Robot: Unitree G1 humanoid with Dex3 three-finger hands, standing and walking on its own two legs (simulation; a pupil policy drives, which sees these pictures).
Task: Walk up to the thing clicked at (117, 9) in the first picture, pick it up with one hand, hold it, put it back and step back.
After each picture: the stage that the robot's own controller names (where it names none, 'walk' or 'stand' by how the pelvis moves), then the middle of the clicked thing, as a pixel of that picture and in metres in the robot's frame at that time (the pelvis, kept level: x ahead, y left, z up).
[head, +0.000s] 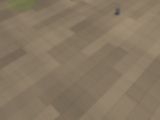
stand; (117, 11) +2.11 -0.50 -0.72
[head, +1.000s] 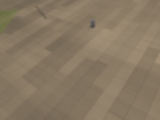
walk; (92, 23) +2.01 +0.01 -0.69
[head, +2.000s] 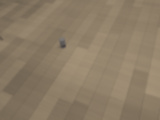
walk; (62, 43) +1.37 +0.32 -0.71
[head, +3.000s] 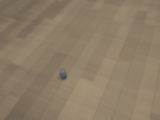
walk; (63, 74) +0.94 +0.29 -0.72
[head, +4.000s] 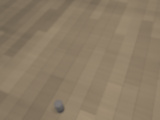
walk; (59, 106) +0.58 +0.26 -0.71
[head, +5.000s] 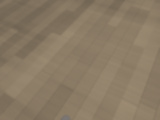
walk; out of the picture +0.44 +0.19 -0.71
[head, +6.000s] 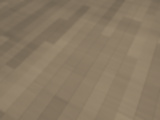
stand; out of the picture +0.37 +0.16 -0.72
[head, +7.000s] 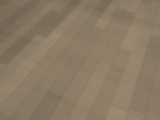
stand; out of the picture +0.35 +0.20 -0.71
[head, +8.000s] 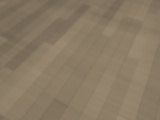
stand; out of the picture +0.33 +0.17 -0.73
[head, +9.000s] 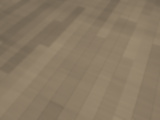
stand; out of the picture +0.33 +0.19 -0.73
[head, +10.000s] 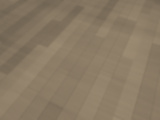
stand; out of the picture +0.31 +0.20 -0.73
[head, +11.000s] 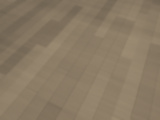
stand; out of the picture +0.31 +0.20 -0.73
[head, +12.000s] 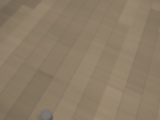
go down; (47, 116) +0.34 +0.19 -0.62
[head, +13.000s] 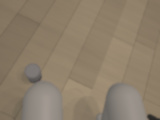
go down; (33, 74) +0.40 +0.22 -0.31
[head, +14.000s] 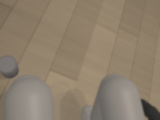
close in; (8, 67) +0.39 +0.24 -0.26
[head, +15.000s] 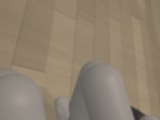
close; out of the picture +0.38 +0.25 -0.22
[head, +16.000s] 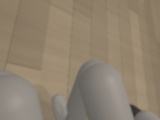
close; out of the picture +0.37 +0.27 -0.22
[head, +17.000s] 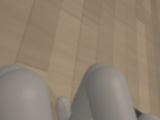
lift; out of the picture +0.33 +0.26 -0.20
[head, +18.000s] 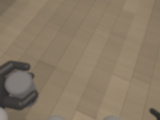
lift; (23, 90) +0.31 +0.19 +0.01
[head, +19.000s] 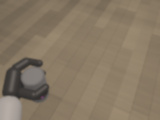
hold; (36, 85) +0.33 +0.17 +0.04
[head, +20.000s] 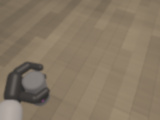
hold; (37, 89) +0.32 +0.17 +0.03
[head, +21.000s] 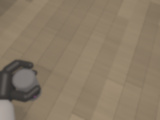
crouch; (28, 85) +0.34 +0.18 -0.05
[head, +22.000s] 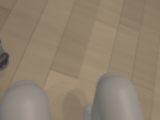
lower; out of the picture +0.42 +0.25 -0.12
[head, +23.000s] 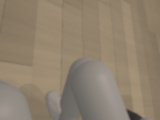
lower; out of the picture +0.41 +0.27 -0.22
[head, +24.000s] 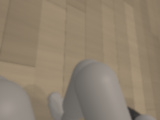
lower; out of the picture +0.40 +0.28 -0.22
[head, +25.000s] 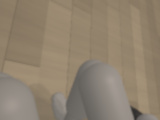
lower; out of the picture +0.39 +0.29 -0.22
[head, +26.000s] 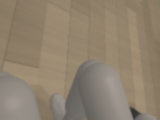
lower; out of the picture +0.39 +0.29 -0.22
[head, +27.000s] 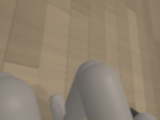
open; out of the picture +0.38 +0.26 -0.22
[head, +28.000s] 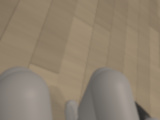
stand; out of the picture +0.37 +0.24 -0.24
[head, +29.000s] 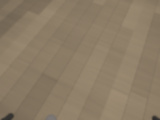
stand; out of the picture +0.34 +0.18 -0.60
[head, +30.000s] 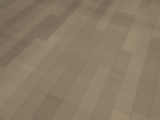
stand; out of the picture +0.34 +0.18 -0.66
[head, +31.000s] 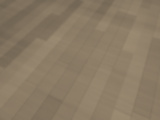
stand; out of the picture +0.33 +0.17 -0.67
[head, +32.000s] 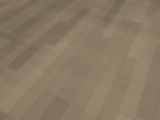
stand; out of the picture +0.37 +0.17 -0.72
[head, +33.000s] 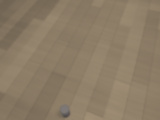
walk; (65, 111) +0.43 +0.16 -0.70
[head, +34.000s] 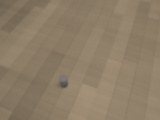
walk; (63, 81) +0.69 +0.17 -0.70
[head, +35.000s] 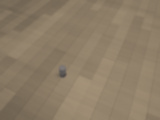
stand; (62, 71) +0.96 +0.19 -0.71
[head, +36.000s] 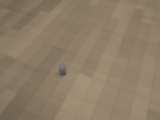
stand; (62, 70) +0.93 +0.21 -0.72
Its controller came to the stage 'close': yes
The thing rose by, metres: 0.72
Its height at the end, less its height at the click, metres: +0.00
